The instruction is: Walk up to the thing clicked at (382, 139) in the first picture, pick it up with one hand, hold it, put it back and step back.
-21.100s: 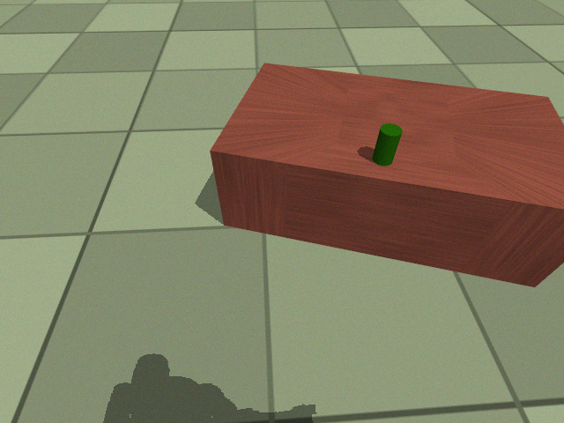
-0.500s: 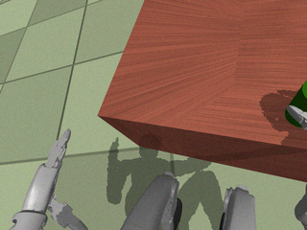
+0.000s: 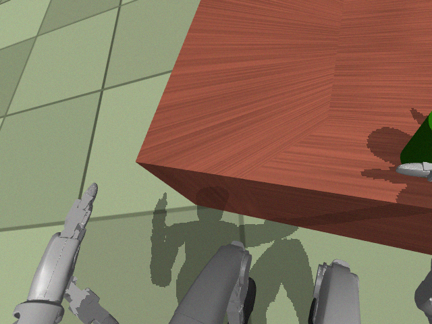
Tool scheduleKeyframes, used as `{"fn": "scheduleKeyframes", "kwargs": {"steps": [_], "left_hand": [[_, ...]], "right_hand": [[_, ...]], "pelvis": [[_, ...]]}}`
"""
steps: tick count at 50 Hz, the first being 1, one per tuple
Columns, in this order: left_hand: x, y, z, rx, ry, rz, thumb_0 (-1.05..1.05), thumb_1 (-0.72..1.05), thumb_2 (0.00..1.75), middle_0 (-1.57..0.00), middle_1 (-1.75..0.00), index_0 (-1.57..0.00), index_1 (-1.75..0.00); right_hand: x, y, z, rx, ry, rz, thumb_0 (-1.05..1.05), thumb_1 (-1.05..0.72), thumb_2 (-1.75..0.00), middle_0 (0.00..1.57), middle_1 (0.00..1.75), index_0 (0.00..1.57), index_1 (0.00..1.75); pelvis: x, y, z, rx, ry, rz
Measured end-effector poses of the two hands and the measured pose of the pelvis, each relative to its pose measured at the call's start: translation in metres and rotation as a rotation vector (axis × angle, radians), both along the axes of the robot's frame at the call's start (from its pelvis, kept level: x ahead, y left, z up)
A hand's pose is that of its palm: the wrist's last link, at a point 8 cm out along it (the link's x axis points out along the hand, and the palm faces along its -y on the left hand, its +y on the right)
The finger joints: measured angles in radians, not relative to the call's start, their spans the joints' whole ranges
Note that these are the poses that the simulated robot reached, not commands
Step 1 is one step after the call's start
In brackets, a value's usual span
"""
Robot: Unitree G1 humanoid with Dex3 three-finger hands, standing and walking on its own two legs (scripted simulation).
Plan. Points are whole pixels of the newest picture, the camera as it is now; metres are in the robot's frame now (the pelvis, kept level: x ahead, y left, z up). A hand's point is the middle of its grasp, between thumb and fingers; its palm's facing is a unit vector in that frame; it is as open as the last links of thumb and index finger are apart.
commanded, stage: withdraw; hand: right
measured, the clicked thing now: out of the picture +0.49 -0.26 -0.06
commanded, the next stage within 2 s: rise in 0.36 s
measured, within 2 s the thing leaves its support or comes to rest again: neither
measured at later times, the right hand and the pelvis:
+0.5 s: hand out of the picture +0.49 -0.33 +0.09, palm faces +0.36 +0.93 -0.03, open 17.6 cm; pelvis +0.02 -0.01 +0.05, yaw -2 degrees
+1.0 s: hand out of the picture +0.40 -0.37 +0.13, palm faces +0.39 +0.85 -0.36, open 17.1 cm; pelvis +0.05 -0.02 +0.14, yaw -4 degrees
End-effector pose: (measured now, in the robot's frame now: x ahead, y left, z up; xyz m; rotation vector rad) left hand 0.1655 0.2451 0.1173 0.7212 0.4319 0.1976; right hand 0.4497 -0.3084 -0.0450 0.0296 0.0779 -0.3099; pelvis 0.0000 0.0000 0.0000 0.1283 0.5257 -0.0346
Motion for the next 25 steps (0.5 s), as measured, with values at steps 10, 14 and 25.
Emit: {"fn": "scheduleKeyframes", "kwargs": {"steps": [10, 14, 25], "left_hand": [[0.0, 0.009, 0.012, 0.031, -0.005, 0.026, -0.01, -0.53, 0.05, -0.07, -0.06, -0.07, -0.06], [-0.004, 0.01, 0.004, -0.023, 0.03, 0.069, -0.01, -0.52, 0.05, -0.07, -0.06, -0.07, -0.05], [0.008, 0.01, -0.004, -0.155, 0.08, 0.1, -0.01, -0.54, 0.05, -0.07, -0.05, -0.07, -0.05]], "right_hand": [[0.002, -0.01, 0.017, -0.014, -0.031, -0.021, -0.01, 0.6, -0.15, 0.18, 0.19, 0.2, 0.19], [0.002, -0.026, 0.046, -0.039, -0.061, -0.042, -0.02, 0.6, -0.11, 0.11, 0.14, 0.13, 0.13], [0.002, -0.067, 0.133, -0.056, -0.027, -0.052, -0.02, 0.59, -0.07, 0.04, 0.07, 0.06, 0.07]], "pelvis": [[0.002, 0.0, 0.007, 0.001, -0.013, 0.001], [0.005, 0.0, 0.018, 0.0, -0.02, -0.004], [0.016, -0.007, 0.055, -0.01, -0.07, -0.023]]}}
